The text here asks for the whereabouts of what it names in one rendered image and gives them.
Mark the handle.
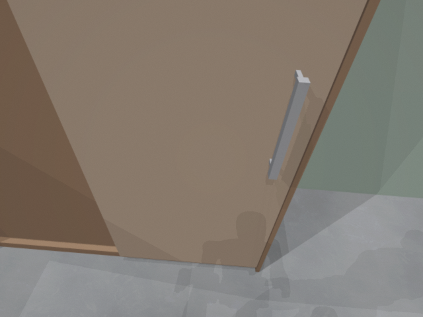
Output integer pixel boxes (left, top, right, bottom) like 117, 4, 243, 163
268, 70, 311, 180

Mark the wardrobe door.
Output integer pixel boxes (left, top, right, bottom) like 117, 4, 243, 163
0, 0, 115, 246
7, 0, 367, 267

